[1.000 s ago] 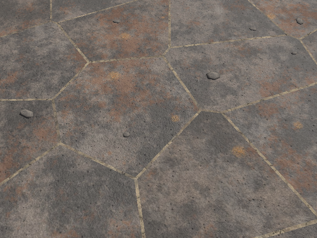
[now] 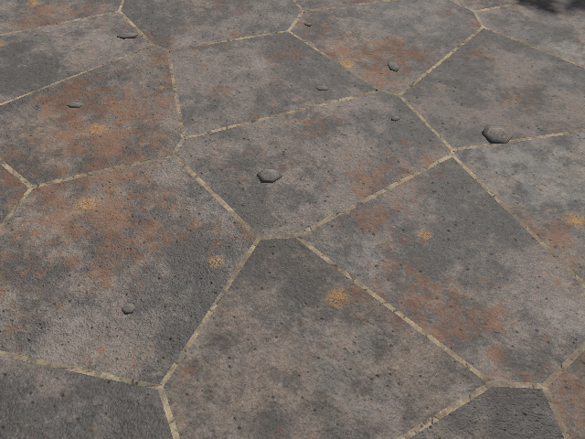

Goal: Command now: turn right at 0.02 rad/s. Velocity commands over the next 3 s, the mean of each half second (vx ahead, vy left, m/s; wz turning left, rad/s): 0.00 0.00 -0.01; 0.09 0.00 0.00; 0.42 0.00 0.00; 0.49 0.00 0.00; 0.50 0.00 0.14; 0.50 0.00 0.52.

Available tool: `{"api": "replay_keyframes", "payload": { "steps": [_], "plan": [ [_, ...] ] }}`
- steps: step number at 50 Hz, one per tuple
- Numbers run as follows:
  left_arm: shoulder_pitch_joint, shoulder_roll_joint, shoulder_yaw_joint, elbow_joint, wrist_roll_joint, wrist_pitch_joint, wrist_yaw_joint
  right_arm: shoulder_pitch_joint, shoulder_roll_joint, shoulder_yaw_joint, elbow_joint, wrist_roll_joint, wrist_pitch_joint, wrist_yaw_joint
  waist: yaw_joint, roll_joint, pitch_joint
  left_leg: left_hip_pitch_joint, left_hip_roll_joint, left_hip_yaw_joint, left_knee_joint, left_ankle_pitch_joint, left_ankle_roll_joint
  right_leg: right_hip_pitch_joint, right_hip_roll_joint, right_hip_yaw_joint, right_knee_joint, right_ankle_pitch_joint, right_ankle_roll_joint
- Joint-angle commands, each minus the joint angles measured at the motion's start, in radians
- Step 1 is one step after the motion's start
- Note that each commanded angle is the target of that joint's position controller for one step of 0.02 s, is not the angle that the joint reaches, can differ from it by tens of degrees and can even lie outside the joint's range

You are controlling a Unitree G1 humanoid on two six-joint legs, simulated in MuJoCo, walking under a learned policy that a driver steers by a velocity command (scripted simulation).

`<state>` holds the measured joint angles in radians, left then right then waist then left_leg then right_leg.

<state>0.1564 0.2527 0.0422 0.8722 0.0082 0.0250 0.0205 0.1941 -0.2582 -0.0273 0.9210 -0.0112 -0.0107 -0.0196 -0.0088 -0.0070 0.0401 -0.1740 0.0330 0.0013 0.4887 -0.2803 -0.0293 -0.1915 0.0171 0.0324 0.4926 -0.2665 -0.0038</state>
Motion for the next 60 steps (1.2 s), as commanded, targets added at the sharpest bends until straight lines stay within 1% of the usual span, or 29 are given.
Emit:
{"api": "replay_keyframes", "payload": {
  "steps": [1, 10, 18, 27, 38, 39, 40, 41, 42, 43, 44, 46, 47, 48, 49, 50, 51, 52, 53, 54, 55, 56, 57, 58, 59, 60],
  "plan": [
    [-0.027, 0.103, 0.023, -0.023, -0.002, -0.015, 0.005, -0.008, -0.126, -0.023, -0.030, 0.001, -0.010, -0.009, -0.003, 0.009, -0.029, -0.020, 0.030, -0.031, -0.089, 0.126, 0.018, 0.011, -0.045, 0.045, -0.078, 0.151, -0.018],
    [0.004, 0.109, 0.019, 0.075, -0.005, -0.020, 0.013, 0.003, -0.111, -0.015, 0.020, 0.003, -0.004, -0.013, 0.000, 0.002, -0.020, -0.016, 0.015, -0.019, -0.091, 0.134, 0.022, 0.013, -0.043, 0.035, -0.082, 0.167, -0.010],
    [0.019, 0.103, 0.012, 0.137, -0.007, -0.021, 0.018, 0.019, -0.101, -0.009, 0.056, 0.005, -0.002, -0.016, 0.004, 0.010, -0.014, -0.021, 0.006, -0.012, -0.094, 0.137, 0.022, 0.012, -0.040, 0.027, -0.084, 0.168, -0.009],
    [0.032, 0.091, 0.003, 0.184, -0.008, -0.020, 0.019, 0.048, -0.091, -0.002, 0.087, 0.006, -0.001, -0.019, 0.006, 0.009, -0.007, -0.029, 0.000, -0.009, -0.096, 0.132, 0.024, 0.007, -0.036, 0.019, -0.087, 0.162, -0.007],
    [0.056, 0.076, -0.005, 0.216, -0.009, -0.019, 0.021, 0.089, -0.073, 0.005, 0.115, 0.007, -0.002, -0.022, 0.008, 0.007, 0.001, -0.040, -0.005, -0.007, -0.096, 0.123, 0.027, -0.003, -0.033, 0.011, -0.088, 0.150, -0.005],
    [0.075, 0.066, -0.008, 0.227, -0.009, -0.018, 0.022, 0.109, -0.063, 0.007, 0.127, 0.008, 0.000, -0.023, 0.009, 0.007, -0.022, -0.032, -0.016, 0.004, -0.098, 0.024, 0.030, 0.005, -0.021, -0.002, -0.089, 0.050, -0.007],
    [0.082, 0.072, -0.005, 0.230, -0.016, -0.016, 0.024, 0.114, -0.071, 0.003, 0.129, 0.014, 0.003, -0.026, 0.010, 0.010, -0.009, -0.050, -0.031, 0.012, -0.088, -0.138, 0.043, -0.018, -0.003, -0.016, -0.075, -0.123, -0.018],
    [0.085, 0.084, 0.000, 0.226, -0.021, -0.017, 0.025, 0.108, -0.086, -0.002, 0.123, 0.020, 0.004, -0.030, 0.011, 0.015, 0.026, -0.090, -0.030, 0.000, -0.083, -0.305, 0.062, -0.066, 0.005, -0.018, -0.061, -0.300, -0.034],
    [0.080, 0.086, 0.001, 0.217, -0.021, -0.023, 0.025, 0.104, -0.091, -0.005, 0.114, 0.021, 0.001, -0.031, 0.011, 0.018, 0.074, -0.133, -0.016, -0.026, -0.090, -0.416, 0.082, -0.121, -0.002, -0.005, -0.059, -0.406, -0.050],
    [0.077, 0.080, 0.000, 0.209, -0.022, -0.034, 0.023, 0.109, -0.091, -0.006, 0.108, 0.024, -0.008, -0.030, 0.008, 0.023, 0.107, -0.157, 0.003, -0.058, -0.097, -0.460, 0.100, -0.157, -0.014, 0.012, -0.054, -0.434, -0.063],
    [0.080, 0.069, -0.001, 0.204, -0.025, -0.049, 0.019, 0.124, -0.089, -0.007, 0.107, 0.028, -0.020, -0.027, 0.004, 0.030, 0.118, -0.155, 0.025, -0.093, -0.101, -0.462, 0.118, -0.177, -0.024, 0.022, -0.039, -0.415, -0.070],
    [0.074, 0.048, -0.004, 0.193, -0.028, -0.079, 0.006, 0.176, -0.099, -0.015, 0.114, 0.035, -0.042, -0.017, -0.012, 0.063, 0.104, -0.103, 0.080, -0.184, -0.126, -0.467, 0.160, -0.219, -0.023, 0.014, 0.027, -0.343, -0.071],
    [0.062, 0.034, -0.007, 0.183, -0.029, -0.092, -0.001, 0.205, -0.115, -0.022, 0.119, 0.039, -0.049, -0.012, -0.020, 0.098, 0.096, -0.068, 0.122, -0.256, -0.164, -0.488, 0.188, -0.247, -0.011, -0.008, 0.078, -0.294, -0.066],
    [0.055, 0.014, -0.011, 0.173, -0.032, -0.104, -0.009, 0.222, -0.134, -0.028, 0.121, 0.041, -0.054, -0.008, -0.019, 0.147, 0.089, -0.046, 0.181, -0.347, -0.218, -0.507, 0.220, -0.256, 0.004, -0.043, 0.141, -0.226, -0.063],
    [0.058, 0.007, -0.013, 0.168, -0.036, -0.114, -0.014, 0.215, -0.148, -0.033, 0.115, 0.043, -0.057, -0.006, -0.007, 0.177, 0.092, -0.053, 0.227, -0.413, -0.255, -0.500, 0.244, -0.241, 0.004, -0.061, 0.169, -0.177, -0.069],
    [0.068, 0.011, -0.012, 0.169, -0.037, -0.122, -0.017, 0.195, -0.146, -0.034, 0.101, 0.043, -0.057, -0.003, 0.008, 0.170, 0.104, -0.097, 0.232, -0.419, -0.261, -0.469, 0.245, -0.191, 0.000, -0.060, 0.146, -0.170, -0.084],
    [0.126, 0.003, -0.012, 0.187, -0.041, -0.126, -0.019, 0.144, -0.148, -0.033, 0.080, 0.043, -0.058, 0.000, 0.048, 0.173, 0.112, -0.166, 0.210, -0.378, -0.226, -0.411, 0.227, -0.088, -0.001, -0.056, 0.064, -0.161, -0.099],
    [0.233, 0.024, -0.004, 0.227, -0.042, -0.131, -0.021, 0.048, -0.129, -0.027, 0.040, 0.047, -0.061, 0.002, 0.104, 0.131, 0.112, -0.242, 0.143, -0.265, -0.143, -0.291, 0.183, 0.032, -0.014, -0.019, -0.022, -0.134, -0.111],
    [0.363, 0.097, 0.019, 0.274, -0.044, -0.135, -0.020, -0.025, -0.078, -0.015, -0.002, 0.046, -0.075, 0.006, 0.146, -0.035, 0.099, -0.391, 0.018, -0.076, 0.110, -0.092, 0.110, 0.200, -0.099, 0.173, -0.112, -0.115, -0.152],
    [0.511, 0.225, 0.056, 0.307, -0.047, -0.136, -0.027, -0.036, -0.051, -0.009, -0.040, 0.034, -0.103, 0.008, 0.180, -0.295, 0.031, -0.600, -0.081, 0.058, 0.463, -0.069, 0.047, 0.433, -0.292, 0.503, -0.219, 0.053, -0.247],
    [0.497, 0.160, 0.033, 0.291, -0.021, -0.143, -0.032, -0.034, -0.073, -0.015, -0.039, 0.041, -0.119, 0.012, 0.156, -0.220, 0.016, -0.728, -0.067, -0.036, 0.666, -0.269, 0.055, 0.475, -0.376, 0.619, -0.227, 0.184, -0.285],
    [0.454, 0.111, 0.020, 0.274, -0.009, -0.150, -0.033, -0.024, -0.064, -0.014, -0.039, 0.060, -0.127, 0.023, 0.119, -0.129, 0.039, -0.799, -0.024, -0.082, 0.788, -0.249, 0.080, 0.483, -0.375, 0.558, -0.203, 0.250, -0.277],
    [0.424, 0.090, 0.012, 0.259, -0.008, -0.151, -0.035, -0.037, -0.054, -0.011, -0.043, 0.067, -0.131, 0.031, 0.101, -0.085, 0.041, -0.860, 0.007, -0.074, 0.835, -0.192, 0.098, 0.495, -0.355, 0.473, -0.205, 0.291, -0.263],
    [0.405, 0.072, 0.001, 0.254, -0.014, -0.144, -0.036, -0.070, -0.057, -0.015, -0.057, 0.061, -0.133, 0.036, 0.089, -0.046, 0.064, -0.903, 0.039, -0.056, 0.814, -0.133, 0.105, 0.486, -0.340, 0.390, -0.227, 0.341, -0.240],
    [0.397, 0.044, -0.011, 0.251, -0.015, -0.134, -0.032, -0.091, -0.055, -0.019, -0.069, 0.050, -0.130, 0.041, 0.077, -0.049, 0.066, -0.873, 0.067, -0.037, 0.771, -0.085, 0.104, 0.446, -0.311, 0.314, -0.253, 0.381, -0.210],
    [0.393, 0.024, -0.018, 0.246, -0.015, -0.123, -0.026, -0.096, -0.039, -0.016, -0.078, 0.046, -0.124, 0.049, 0.067, -0.063, 0.066, -0.831, 0.076, -0.015, 0.725, -0.053, 0.094, 0.399, -0.280, 0.259, -0.283, 0.384, -0.193]
  ]
}}
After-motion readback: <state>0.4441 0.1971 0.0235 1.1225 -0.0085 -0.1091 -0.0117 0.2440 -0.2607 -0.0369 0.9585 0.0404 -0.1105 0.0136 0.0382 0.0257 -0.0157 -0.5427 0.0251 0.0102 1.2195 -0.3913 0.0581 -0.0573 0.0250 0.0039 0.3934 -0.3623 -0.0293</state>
